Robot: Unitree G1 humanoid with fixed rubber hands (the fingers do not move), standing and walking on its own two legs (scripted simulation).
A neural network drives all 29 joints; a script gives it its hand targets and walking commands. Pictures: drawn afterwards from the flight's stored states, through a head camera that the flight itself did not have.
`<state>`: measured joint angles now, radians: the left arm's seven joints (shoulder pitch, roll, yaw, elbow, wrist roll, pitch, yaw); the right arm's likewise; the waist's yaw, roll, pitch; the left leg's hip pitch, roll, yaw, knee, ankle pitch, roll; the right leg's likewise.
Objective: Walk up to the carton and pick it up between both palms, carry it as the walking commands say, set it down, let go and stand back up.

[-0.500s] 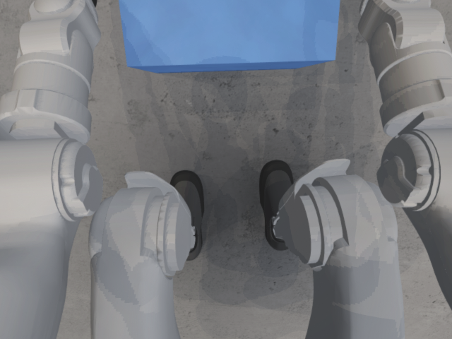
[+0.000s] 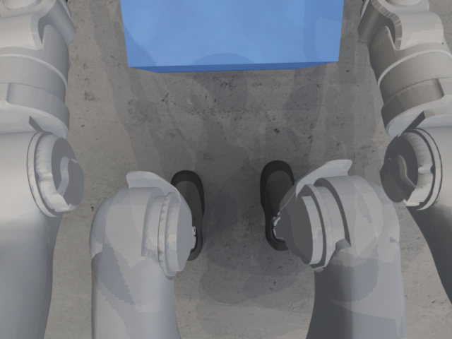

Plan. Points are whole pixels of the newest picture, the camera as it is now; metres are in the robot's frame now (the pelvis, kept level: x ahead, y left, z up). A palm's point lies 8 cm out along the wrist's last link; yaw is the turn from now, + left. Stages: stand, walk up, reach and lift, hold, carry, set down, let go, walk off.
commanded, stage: set down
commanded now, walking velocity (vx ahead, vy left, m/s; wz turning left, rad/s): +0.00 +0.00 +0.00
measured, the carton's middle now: out of the picture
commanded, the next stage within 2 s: let go in 1.42 s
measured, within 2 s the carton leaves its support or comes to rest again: neither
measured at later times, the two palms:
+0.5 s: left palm out of the picture +0.58 +0.20 -0.07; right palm out of the picture +0.56 -0.22 -0.06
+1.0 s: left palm out of the picture +0.58 +0.20 +0.08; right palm out of the picture +0.56 -0.23 +0.08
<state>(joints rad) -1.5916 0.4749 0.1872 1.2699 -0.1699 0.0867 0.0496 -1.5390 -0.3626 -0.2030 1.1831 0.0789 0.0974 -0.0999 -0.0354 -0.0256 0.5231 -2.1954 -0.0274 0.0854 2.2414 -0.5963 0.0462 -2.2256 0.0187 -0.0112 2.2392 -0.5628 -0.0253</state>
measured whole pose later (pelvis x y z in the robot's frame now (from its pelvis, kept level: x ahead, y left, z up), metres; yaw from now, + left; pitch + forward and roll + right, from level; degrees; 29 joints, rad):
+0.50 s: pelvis +0.00 +0.00 +0.06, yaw +0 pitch +30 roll +1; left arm -1.51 0.50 0.19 0.91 -0.18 0.29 0.06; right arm -1.48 -0.40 -0.21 0.85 0.13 0.28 -0.13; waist -0.04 -0.03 0.52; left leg -1.98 -0.04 0.06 2.06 -0.59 0.05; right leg -2.00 0.02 -0.01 2.05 -0.57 -0.03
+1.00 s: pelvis +0.00 +0.00 +0.19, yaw -1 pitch +29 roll +0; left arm -1.43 0.52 0.19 0.71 -0.18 0.41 0.04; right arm -1.43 -0.42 -0.24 0.69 0.13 0.40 -0.09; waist -0.04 -0.02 0.52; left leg -1.63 -0.05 0.03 1.60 -0.49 0.04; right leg -1.64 0.03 -0.01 1.59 -0.47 -0.02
